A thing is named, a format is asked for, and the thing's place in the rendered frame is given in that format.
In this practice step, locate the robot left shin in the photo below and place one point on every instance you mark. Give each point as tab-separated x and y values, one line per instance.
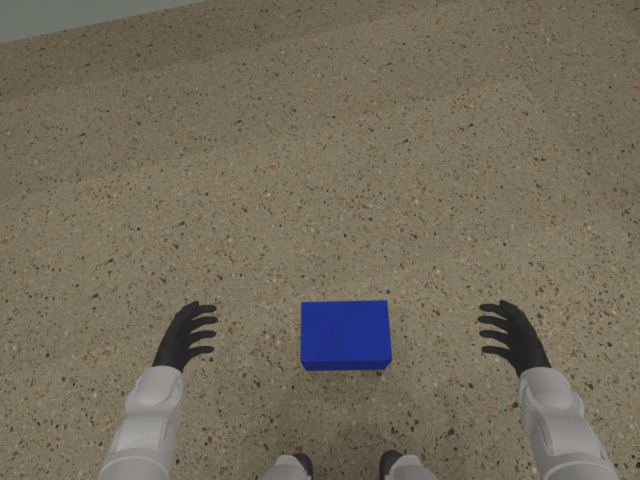
288	460

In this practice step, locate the robot right hand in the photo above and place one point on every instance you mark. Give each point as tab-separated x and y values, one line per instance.
525	349

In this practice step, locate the robot left forearm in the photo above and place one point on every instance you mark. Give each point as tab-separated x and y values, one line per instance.
143	446

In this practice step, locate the robot right forearm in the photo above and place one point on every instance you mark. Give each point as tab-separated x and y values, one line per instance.
564	445

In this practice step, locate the carton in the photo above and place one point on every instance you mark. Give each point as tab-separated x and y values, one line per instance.
345	335

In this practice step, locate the right robot foot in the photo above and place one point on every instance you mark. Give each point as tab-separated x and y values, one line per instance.
388	459

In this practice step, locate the robot left hand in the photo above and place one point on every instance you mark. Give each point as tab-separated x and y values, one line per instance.
173	350

